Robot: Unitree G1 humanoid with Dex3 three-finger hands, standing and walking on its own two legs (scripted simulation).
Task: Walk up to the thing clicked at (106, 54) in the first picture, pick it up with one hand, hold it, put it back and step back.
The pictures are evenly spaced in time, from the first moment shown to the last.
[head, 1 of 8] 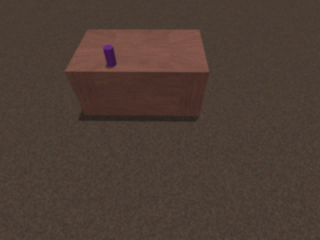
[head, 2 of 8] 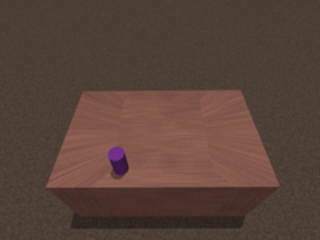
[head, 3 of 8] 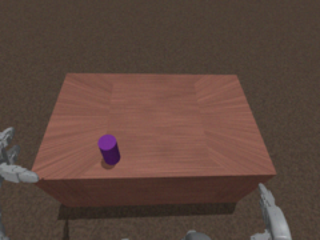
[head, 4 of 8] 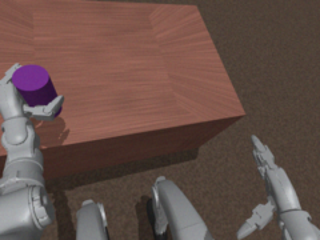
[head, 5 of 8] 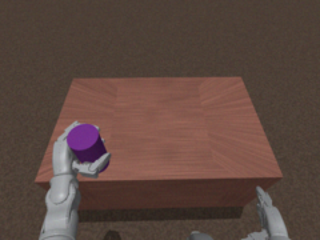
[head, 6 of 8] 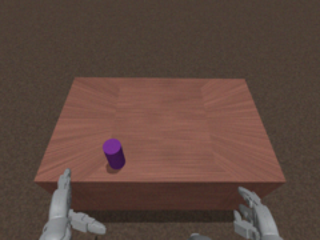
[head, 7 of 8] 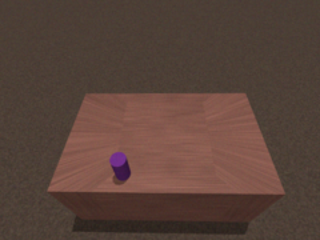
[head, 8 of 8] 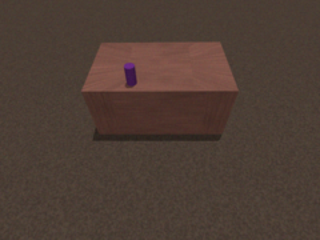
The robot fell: no
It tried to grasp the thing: yes
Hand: left
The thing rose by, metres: 0.28
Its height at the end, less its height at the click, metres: +0.00
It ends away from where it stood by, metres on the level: 0.01
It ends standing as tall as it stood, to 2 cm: yes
